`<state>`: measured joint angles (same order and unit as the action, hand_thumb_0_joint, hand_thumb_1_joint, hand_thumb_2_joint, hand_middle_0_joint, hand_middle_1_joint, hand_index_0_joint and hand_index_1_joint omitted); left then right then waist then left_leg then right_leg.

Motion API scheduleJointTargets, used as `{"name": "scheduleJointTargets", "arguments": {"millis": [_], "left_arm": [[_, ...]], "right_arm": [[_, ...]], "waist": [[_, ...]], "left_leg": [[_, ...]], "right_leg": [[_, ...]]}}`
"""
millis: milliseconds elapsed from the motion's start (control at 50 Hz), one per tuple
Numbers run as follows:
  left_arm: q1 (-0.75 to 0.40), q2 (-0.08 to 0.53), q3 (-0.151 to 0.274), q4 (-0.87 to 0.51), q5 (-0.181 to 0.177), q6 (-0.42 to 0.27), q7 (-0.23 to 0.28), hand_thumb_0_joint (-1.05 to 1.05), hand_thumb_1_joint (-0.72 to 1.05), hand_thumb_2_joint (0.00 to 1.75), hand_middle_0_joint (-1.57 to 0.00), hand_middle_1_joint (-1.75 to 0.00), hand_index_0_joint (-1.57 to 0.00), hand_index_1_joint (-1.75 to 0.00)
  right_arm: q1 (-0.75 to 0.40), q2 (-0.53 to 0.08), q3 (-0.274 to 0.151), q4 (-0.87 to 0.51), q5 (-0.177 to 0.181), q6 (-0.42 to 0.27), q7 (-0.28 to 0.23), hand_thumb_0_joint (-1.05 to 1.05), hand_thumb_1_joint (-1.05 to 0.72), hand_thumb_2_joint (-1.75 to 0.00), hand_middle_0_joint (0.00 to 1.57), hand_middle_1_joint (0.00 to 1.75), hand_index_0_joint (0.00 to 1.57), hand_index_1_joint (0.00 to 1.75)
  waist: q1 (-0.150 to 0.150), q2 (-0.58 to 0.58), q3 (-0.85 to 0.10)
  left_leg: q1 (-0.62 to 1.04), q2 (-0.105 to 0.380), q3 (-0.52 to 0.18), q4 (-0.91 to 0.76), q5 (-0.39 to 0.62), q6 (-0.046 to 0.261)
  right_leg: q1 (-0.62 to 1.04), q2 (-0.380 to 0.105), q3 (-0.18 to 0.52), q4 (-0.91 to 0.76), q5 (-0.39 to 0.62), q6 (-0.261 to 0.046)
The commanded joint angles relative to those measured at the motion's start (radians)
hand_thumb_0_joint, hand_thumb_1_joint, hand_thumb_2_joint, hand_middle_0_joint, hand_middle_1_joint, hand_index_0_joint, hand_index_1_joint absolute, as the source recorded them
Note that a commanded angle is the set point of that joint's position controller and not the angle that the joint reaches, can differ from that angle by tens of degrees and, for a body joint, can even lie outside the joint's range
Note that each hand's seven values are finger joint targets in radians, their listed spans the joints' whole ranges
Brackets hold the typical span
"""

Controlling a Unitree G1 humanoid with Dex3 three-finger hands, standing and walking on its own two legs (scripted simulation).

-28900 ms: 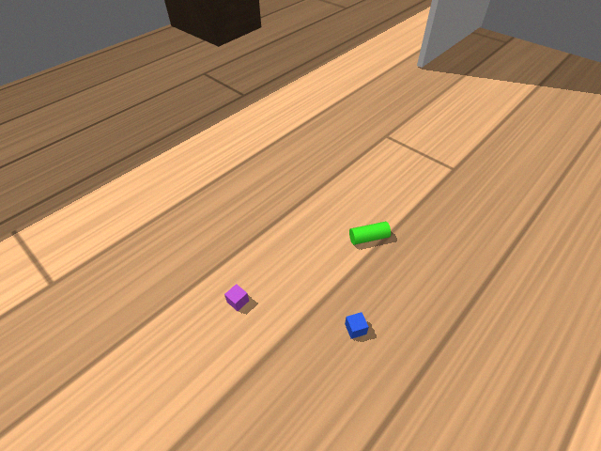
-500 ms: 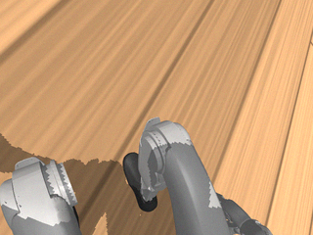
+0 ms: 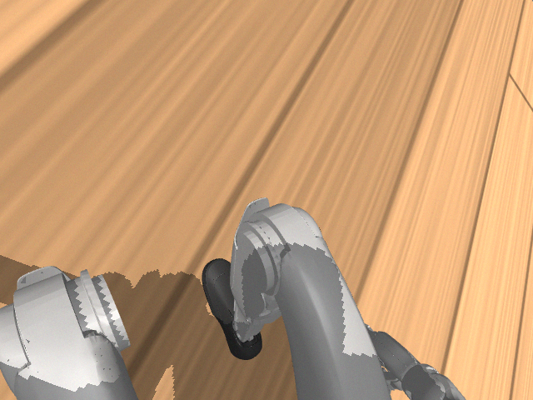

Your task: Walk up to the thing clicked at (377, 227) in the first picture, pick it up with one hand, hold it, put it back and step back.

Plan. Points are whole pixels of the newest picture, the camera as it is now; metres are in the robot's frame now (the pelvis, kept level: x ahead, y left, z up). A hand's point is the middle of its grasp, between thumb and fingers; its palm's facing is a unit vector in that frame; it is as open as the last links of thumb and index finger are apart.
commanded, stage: rest palm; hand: left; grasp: from above
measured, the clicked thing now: out of the picture +0.45 +0.41 -0.27
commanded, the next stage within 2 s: close in 0.64 s
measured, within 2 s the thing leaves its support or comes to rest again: neither
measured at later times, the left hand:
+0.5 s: hand out of the picture +0.44 +0.39 -0.24, palm faces -0.43 -0.16 -0.89, open 13.8 cm
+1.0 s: hand out of the picture +0.44 +0.39 -0.23, palm faces -0.42 -0.16 -0.89, open 13.4 cm
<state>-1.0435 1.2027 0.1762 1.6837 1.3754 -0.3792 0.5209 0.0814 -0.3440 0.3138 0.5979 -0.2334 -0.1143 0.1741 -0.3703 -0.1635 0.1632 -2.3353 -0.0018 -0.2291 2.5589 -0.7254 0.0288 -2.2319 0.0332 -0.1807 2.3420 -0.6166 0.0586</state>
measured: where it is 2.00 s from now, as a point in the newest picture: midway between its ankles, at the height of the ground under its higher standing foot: (180, 363)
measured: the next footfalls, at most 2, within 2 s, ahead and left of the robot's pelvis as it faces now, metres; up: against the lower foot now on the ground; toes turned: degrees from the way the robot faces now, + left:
none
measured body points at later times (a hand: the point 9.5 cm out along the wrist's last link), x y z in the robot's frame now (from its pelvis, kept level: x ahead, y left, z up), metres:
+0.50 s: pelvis +0.00 +0.00 +0.00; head +0.28 +0.15 +0.32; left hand +0.45 +0.39 -0.19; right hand +0.08 -0.26 -0.05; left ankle +0.06 +0.11 -0.27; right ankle +0.13 -0.12 -0.27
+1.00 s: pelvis +0.00 +0.00 +0.00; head +0.27 +0.15 +0.32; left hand +0.45 +0.40 -0.18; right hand +0.08 -0.26 -0.04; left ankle +0.06 +0.11 -0.27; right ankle +0.13 -0.12 -0.27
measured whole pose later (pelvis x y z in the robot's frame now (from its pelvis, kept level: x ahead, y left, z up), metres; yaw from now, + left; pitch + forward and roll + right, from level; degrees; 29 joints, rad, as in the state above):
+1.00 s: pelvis +0.00 +0.00 +0.00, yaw -1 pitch +26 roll -16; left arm -1.04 1.23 0.17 1.66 1.34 -0.36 0.50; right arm 0.08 -0.36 0.34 0.59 -0.23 -0.14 0.18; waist -0.37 -0.18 0.19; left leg -2.33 0.00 -0.24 2.57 -0.73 0.03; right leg -2.22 0.04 -0.19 2.33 -0.61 0.06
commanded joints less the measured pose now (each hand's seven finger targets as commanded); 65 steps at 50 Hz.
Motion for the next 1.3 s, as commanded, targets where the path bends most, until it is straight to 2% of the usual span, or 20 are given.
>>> {"name": "scheduleJointTargets", "arguments": {"millis": [0,40,60,260,280,340,480,500,560,660,680,740,880,1020,1060,1140,1200,1220,1240,1280], "left_arm": [[-0.203,0.247,-0.006,-0.102,-0.025,0.023,0.044,0.00,-0.56,1.04,-0.06,-0.98,-0.04,-1.01],[-0.221,0.283,0.019,-0.122,-0.037,0.025,0.052,0.00,-0.55,1.07,-0.07,-1.01,-0.05,-1.03],[-0.233,0.266,0.002,-0.128,-0.035,0.028,0.049,0.00,-0.55,1.06,-0.07,-1.02,-0.05,-1.04],[-0.211,0.290,0.023,-0.128,-0.046,0.027,0.046,0.00,-0.52,1.04,-0.07,-1.06,-0.06,-1.07],[-0.197,0.266,0.008,-0.114,-0.043,0.032,0.040,0.00,-0.52,1.04,-0.07,-1.06,-0.06,-1.07],[-0.207,0.294,0.029,-0.135,-0.050,0.029,0.045,0.00,-0.51,1.06,-0.08,-1.07,-0.06,-1.08],[-0.190,0.298,0.033,-0.112,-0.059,0.036,0.039,0.00,-0.48,1.08,-0.08,-1.11,-0.08,-1.11],[-0.179,0.275,0.015,-0.116,-0.055,0.038,0.031,0.00,-0.49,1.07,-0.08,-1.10,-0.07,-1.11],[-0.202,0.275,0.014,-0.134,-0.065,0.035,0.024,0.00,-0.47,1.06,-0.07,-1.12,-0.08,-1.12],[-0.200,0.297,0.017,-0.150,-0.066,0.027,0.016,0.00,-0.47,1.06,-0.08,-1.12,-0.08,-1.11],[-0.201,0.307,0.024,-0.147,-0.064,0.027,0.020,0.00,-0.46,1.05,-0.07,-1.13,-0.08,-1.11],[-0.172,0.278,0.006,-0.104,-0.069,0.028,0.018,0.00,-0.44,1.02,-0.08,-1.09,-0.09,-1.08],[-0.211,0.322,0.016,-0.162,-0.063,0.023,0.023,0.00,-0.43,1.00,-0.10,-1.06,-0.11,-1.05],[-0.208,0.308,0.008,-0.130,-0.065,0.026,0.013,0.00,-0.38,0.95,-0.13,-1.04,-0.14,-1.02],[-0.226,0.289,-0.011,-0.160,-0.064,0.023,0.005,0.00,-0.37,0.91,-0.12,-1.04,-0.14,-1.01],[-0.179,0.267,-0.011,-0.116,-0.070,0.017,-0.003,0.00,-0.32,0.90,-0.14,-1.05,-0.18,-1.01],[-0.216,0.310,0.006,-0.161,-0.073,0.002,-0.001,0.00,-0.28,0.89,-0.16,-1.05,-0.20,-1.01],[-0.238,0.323,0.011,-0.195,-0.074,-0.005,0.004,0.00,-0.27,0.87,-0.16,-1.05,-0.21,-1.00],[-0.206,0.317,0.008,-0.151,-0.057,0.000,0.004,0.00,-0.26,0.88,-0.17,-1.06,-0.21,-1.01],[-0.190,0.305,0.007,-0.138,-0.056,-0.002,0.012,0.00,-0.24,0.87,-0.18,-1.05,-0.22,-1.00]], "right_arm": [[0.173,-0.345,-0.107,0.008,0.004,-0.019,-0.010,0.00,-0.89,-0.90,0.20,0.30,0.20,0.30],[0.173,-0.348,-0.104,0.016,0.008,-0.023,-0.011,0.00,-0.89,-0.90,0.20,0.30,0.20,0.30],[0.172,-0.352,-0.105,0.008,0.008,-0.025,-0.010,0.00,-0.89,-0.90,0.20,0.30,0.20,0.30],[0.179,-0.359,-0.097,0.014,0.003,-0.028,-0.003,0.00,-0.90,-0.90,0.20,0.30,0.20,0.30],[0.174,-0.353,-0.097,0.010,0.001,-0.030,0.000,0.00,-0.90,-0.90,0.20,0.30,0.20,0.30],[0.180,-0.358,-0.096,0.013,0.001,-0.030,0.002,0.00,-0.90,-0.90,0.20,0.30,0.20,0.30],[0.182,-0.355,-0.093,0.012,0.006,-0.031,0.004,0.00,-0.90,-0.90,0.20,0.30,0.20,0.30],[0.189,-0.356,-0.095,0.008,0.004,-0.032,0.004,0.00,-0.90,-0.90,0.20,0.30,0.20,0.30],[0.189,-0.364,-0.097,0.006,0.006,-0.034,0.004,0.00,-0.90,-0.90,0.20,0.30,0.20,0.30],[0.188,-0.365,-0.091,0.005,0.009,-0.034,0.002,0.00,-0.89,-0.90,0.20,0.30,0.20,0.30],[0.180,-0.358,-0.086,0.005,0.007,-0.031,0.000,0.00,-0.89,-0.90,0.20,0.30,0.20,0.30],[0.174,-0.359,-0.086,0.007,0.009,-0.033,-0.003,0.00,-0.89,-0.90,0.20,0.30,0.20,0.30],[0.156,-0.369,-0.085,-0.002,0.012,-0.032,-0.009,0.00,-0.89,-0.90,0.20,0.30,0.20,0.30],[0.150,-0.371,-0.082,0.001,0.006,-0.025,-0.012,0.00,-0.89,-0.90,0.20,0.30,0.20,0.30],[0.147,-0.370,-0.085,0.005,0.007,-0.026,-0.012,0.00,-0.89,-0.90,0.20,0.30,0.20,0.30],[0.165,-0.349,-0.070,0.016,0.001,-0.020,-0.007,0.00,-0.89,-0.90,0.20,0.30,0.20,0.30],[0.153,-0.356,-0.060,0.012,0.002,-0.015,-0.011,0.00,-0.89,-0.90,0.20,0.30,0.20,0.30],[0.154,-0.375,-0.079,0.014,0.000,-0.013,-0.014,0.00,-0.89,-0.90,0.20,0.30,0.20,0.30],[0.154,-0.360,-0.067,0.008,-0.001,-0.014,-0.010,0.00,-0.89,-0.90,0.20,0.30,0.20,0.30],[0.158,-0.349,-0.055,0.006,-0.006,-0.010,-0.007,0.00,-0.89,-0.90,0.20,0.30,0.20,0.30]], "waist": [[-0.037,0.593,-0.608],[-0.029,0.598,-0.620],[-0.034,0.619,-0.616],[-0.034,0.628,-0.616],[-0.038,0.619,-0.598],[-0.035,0.624,-0.620],[-0.030,0.600,-0.601],[-0.042,0.595,-0.594],[-0.045,0.592,-0.598],[-0.042,0.587,-0.597],[-0.029,0.580,-0.610],[-0.033,0.562,-0.592],[-0.023,0.614,-0.610],[-0.033,0.606,-0.578],[-0.037,0.624,-0.584],[-0.048,0.593,-0.574],[-0.044,0.604,-0.596],[-0.035,0.627,-0.610],[-0.035,0.633,-0.594],[-0.041,0.605,-0.581]], "left_leg": [[0.550,0.040,0.060,-0.290,0.263,-0.025],[0.541,0.039,0.054,-0.296,0.268,-0.025],[0.545,0.039,0.054,-0.303,0.270,-0.028],[0.553,0.045,0.036,-0.307,0.298,-0.034],[0.551,0.045,0.041,-0.295,0.286,-0.032],[0.548,0.044,0.041,-0.299,0.293,-0.032],[0.519,0.044,0.044,-0.297,0.277,-0.028],[0.529,0.044,0.050,-0.289,0.292,-0.026],[0.537,0.046,0.044,-0.293,0.280,-0.027],[0.512,0.044,0.051,-0.291,0.262,-0.022],[0.514,0.045,0.050,-0.293,0.252,-0.022],[0.508,0.047,0.048,-0.287,0.259,-0.023],[0.552,0.052,0.036,-0.304,0.265,-0.031],[0.517,0.050,0.034,-0.308,0.243,-0.030],[0.537,0.053,0.032,-0.300,0.269,-0.033],[0.535,0.054,0.031,-0.295,0.295,-0.030],[0.548,0.055,0.026,-0.289,0.298,-0.032],[0.568,0.056,0.022,-0.303,0.294,-0.037],[0.576,0.057,0.020,-0.300,0.300,-0.040],[0.550,0.055,0.022,-0.299,0.298,-0.036]], "right_leg": [[0.286,0.035,-0.077,-0.151,0.210,-0.072],[0.290,0.035,-0.083,-0.153,0.212,-0.073],[0.291,0.034,-0.083,-0.151,0.214,-0.074],[0.301,0.034,-0.096,-0.141,0.227,-0.073],[0.289,0.036,-0.093,-0.141,0.220,-0.072],[0.315,0.037,-0.094,-0.147,0.228,-0.072],[0.309,0.039,-0.093,-0.152,0.216,-0.073],[0.320,0.039,-0.088,-0.158,0.229,-0.070],[0.313,0.038,-0.090,-0.157,0.220,-0.070],[0.336,0.039,-0.086,-0.167,0.213,-0.069],[0.339,0.042,-0.088,-0.169,0.205,-0.072],[0.324,0.044,-0.090,-0.167,0.209,-0.071],[0.307,0.040,-0.093,-0.158,0.203,-0.073],[0.299,0.039,-0.097,-0.159,0.190,-0.072],[0.291,0.038,-0.096,-0.157,0.208,-0.072],[0.314,0.039,-0.097,-0.161,0.224,-0.068],[0.316,0.035,-0.097,-0.163,0.220,-0.070],[0.312,0.036,-0.100,-0.160,0.213,-0.071],[0.295,0.034,-0.100,-0.153,0.209,-0.074],[0.304,0.038,-0.104,-0.153,0.212,-0.071]]}}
